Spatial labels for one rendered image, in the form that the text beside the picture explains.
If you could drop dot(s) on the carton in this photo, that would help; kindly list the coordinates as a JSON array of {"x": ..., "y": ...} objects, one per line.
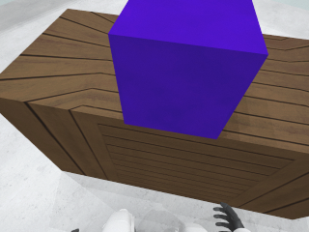
[{"x": 184, "y": 65}]

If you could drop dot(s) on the pedestal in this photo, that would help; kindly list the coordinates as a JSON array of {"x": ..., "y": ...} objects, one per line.
[{"x": 62, "y": 94}]

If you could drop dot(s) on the robot left thigh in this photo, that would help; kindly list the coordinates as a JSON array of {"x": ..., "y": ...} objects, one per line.
[{"x": 121, "y": 221}]

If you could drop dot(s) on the robot thigh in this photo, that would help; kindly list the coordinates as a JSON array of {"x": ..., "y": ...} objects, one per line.
[
  {"x": 191, "y": 227},
  {"x": 121, "y": 221}
]

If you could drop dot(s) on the right robot hand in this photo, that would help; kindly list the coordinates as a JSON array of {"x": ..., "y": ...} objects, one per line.
[{"x": 231, "y": 217}]

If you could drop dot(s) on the robot right thigh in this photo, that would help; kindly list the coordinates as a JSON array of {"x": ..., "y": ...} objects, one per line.
[{"x": 191, "y": 227}]

